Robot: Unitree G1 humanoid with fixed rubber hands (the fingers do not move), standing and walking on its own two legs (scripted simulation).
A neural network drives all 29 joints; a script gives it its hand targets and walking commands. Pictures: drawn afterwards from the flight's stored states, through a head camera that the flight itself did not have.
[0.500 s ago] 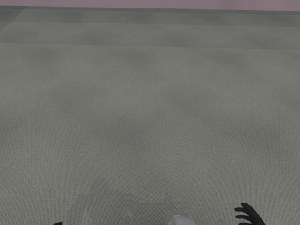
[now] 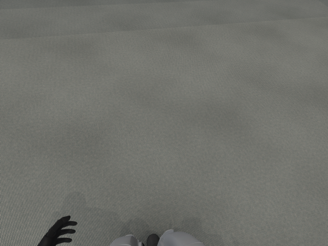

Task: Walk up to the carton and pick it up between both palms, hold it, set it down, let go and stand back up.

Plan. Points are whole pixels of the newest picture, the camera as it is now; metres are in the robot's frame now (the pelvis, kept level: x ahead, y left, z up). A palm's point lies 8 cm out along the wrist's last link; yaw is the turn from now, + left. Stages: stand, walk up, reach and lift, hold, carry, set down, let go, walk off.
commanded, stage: walk up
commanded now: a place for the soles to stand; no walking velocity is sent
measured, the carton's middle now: out of the picture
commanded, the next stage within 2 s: none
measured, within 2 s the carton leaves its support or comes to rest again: neither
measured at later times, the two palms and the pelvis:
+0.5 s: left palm out of the picture +0.09 +0.16 -0.09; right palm out of the picture +0.06 -0.44 -0.12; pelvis -0.03 -0.11 +0.00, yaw -13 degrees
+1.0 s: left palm (143, 223) +0.19 +0.06 -0.14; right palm out of the picture -0.09 -0.47 -0.05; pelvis -0.02 -0.14 +0.00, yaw -24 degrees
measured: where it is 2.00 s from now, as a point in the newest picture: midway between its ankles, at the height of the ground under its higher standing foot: outside the picture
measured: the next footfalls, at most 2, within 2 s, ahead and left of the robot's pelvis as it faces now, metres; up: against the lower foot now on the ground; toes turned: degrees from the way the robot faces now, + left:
right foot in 0.34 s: +0.01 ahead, -0.24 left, +0.00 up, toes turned -9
left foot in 0.72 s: +0.08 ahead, -0.10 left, +0.00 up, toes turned -9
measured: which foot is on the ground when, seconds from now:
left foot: down 0.00-0.38, up 0.40-0.70, down 0.72-1.00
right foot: up 0.00-0.32, down 0.34-0.76, up 0.78-1.00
